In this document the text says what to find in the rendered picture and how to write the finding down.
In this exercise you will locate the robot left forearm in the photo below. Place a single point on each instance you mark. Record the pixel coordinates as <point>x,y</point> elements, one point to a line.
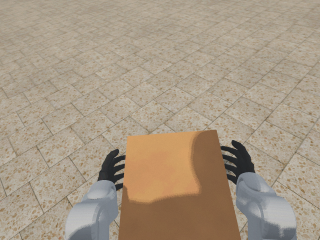
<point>90,219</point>

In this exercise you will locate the robot right forearm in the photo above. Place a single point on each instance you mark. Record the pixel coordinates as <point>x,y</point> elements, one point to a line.
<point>269,217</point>

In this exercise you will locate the robot right hand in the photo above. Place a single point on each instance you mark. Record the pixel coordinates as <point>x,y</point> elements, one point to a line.
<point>242,161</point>

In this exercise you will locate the carton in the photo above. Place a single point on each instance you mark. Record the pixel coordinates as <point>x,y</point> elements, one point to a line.
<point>175,187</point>

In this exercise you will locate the robot left hand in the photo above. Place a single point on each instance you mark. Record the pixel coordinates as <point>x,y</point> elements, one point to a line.
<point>108,168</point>

